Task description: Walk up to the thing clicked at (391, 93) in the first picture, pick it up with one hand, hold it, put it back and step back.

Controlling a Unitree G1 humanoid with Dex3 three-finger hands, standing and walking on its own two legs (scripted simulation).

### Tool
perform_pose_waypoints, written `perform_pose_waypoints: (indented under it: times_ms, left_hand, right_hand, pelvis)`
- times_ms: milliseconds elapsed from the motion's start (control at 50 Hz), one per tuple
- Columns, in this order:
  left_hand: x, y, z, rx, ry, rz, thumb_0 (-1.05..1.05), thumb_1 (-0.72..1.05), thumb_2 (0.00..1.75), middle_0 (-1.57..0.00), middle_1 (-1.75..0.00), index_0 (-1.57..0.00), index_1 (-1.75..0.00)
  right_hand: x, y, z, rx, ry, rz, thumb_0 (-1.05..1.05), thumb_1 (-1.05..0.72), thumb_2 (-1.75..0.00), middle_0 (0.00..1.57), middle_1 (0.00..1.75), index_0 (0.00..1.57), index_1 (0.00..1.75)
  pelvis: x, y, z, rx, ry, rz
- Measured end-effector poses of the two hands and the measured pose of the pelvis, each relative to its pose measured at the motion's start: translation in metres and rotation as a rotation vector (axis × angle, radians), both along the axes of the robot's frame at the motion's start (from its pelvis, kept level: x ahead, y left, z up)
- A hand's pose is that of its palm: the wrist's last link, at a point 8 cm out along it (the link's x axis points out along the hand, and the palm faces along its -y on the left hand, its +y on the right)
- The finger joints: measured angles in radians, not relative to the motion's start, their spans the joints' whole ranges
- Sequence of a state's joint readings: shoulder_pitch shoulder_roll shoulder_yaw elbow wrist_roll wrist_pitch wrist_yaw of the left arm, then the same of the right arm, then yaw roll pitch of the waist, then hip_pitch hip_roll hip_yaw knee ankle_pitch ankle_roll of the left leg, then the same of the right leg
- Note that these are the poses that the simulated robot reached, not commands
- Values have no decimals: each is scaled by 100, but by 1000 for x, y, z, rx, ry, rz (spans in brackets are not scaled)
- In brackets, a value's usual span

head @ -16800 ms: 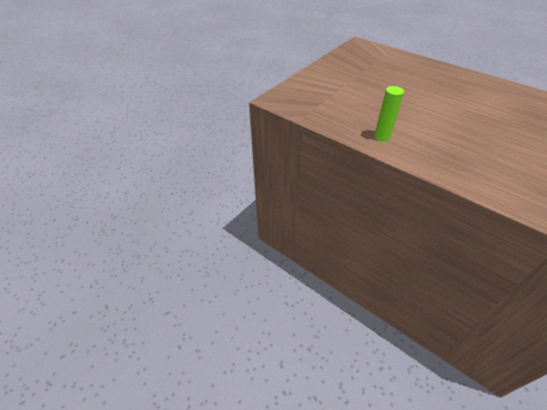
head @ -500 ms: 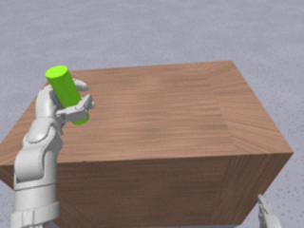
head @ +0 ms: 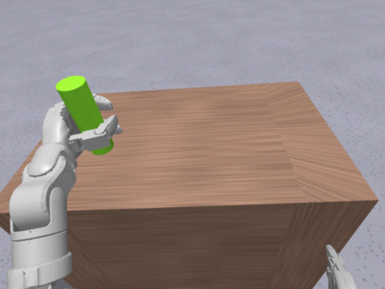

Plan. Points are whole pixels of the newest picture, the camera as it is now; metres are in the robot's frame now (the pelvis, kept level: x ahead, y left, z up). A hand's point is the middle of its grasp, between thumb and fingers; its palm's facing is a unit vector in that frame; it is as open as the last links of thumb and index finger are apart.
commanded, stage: hold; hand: left
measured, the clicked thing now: (88, 119) +0.34 +0.18 +0.26
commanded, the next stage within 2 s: none
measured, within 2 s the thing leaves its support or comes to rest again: neither
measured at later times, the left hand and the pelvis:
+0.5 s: hand (98, 136) +0.32 +0.16 +0.24, palm faces +0.10 -0.99 +0.00, open 5.3 cm; pelvis -0.01 +0.00 +0.00, yaw +0 degrees
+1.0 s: hand (95, 130) +0.33 +0.17 +0.25, palm faces +0.13 -0.99 +0.00, open 5.3 cm; pelvis -0.01 +0.00 +0.00, yaw +0 degrees
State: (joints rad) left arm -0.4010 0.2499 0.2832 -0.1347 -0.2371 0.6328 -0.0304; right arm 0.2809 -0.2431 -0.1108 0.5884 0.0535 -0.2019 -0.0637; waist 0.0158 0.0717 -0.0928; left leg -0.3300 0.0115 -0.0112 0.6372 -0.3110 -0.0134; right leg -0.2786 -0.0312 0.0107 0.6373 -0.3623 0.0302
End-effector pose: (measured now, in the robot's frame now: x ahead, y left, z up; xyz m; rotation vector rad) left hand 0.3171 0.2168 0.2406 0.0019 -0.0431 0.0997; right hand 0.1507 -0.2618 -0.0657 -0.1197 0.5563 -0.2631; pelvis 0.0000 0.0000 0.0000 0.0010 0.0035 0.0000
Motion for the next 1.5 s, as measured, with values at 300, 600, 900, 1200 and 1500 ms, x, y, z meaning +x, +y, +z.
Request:
perform_pose_waypoints:
  times_ms: [300, 600, 900, 1200, 1500]
  left_hand:
    - [-15, -1, 11, 0, -4, -4, -1, 18, 110, -97, -113, -102, -111]
    - [-26, -3, 9, 6, -12, 14, -1, 18, 110, -97, -113, -102, -111]
    - [-19, -4, 0, -13, 43, -9, -1, 18, 110, -97, -112, -102, -111]
    - [-21, -3, 24, 8, -33, -16, -1, 17, 110, -97, -112, -102, -111]
    - [-14, -3, 13, -17, -1, 13, -1, 17, 110, -97, -112, -102, -111]
  right_hand:
    - [-4, 1, -2, 16, -3, 8, -1, 54, -5, 5, 5, 6, 6]
    - [-6, -2, -3, 0, -1, 1, -1, 54, -5, 5, 5, 6, 6]
    - [-8, 3, 1, 19, -29, 9, -1, 54, -5, 5, 5, 6, 6]
    - [2, 6, 0, 14, -40, 15, -1, 54, -5, 5, 5, 5, 6]
    - [-14, 0, 3, 0, -25, 5, -1, 54, -5, 5, 5, 6, 6]
  pelvis:
    - [-6, 1, 1, -1, -11, 0]
    - [-9, -1, 0, -1, -16, 3]
    - [-9, 0, 1, 0, -14, -2]
    - [-5, 0, 1, -3, -17, 2]
    - [-10, -1, 1, 1, -16, -2]
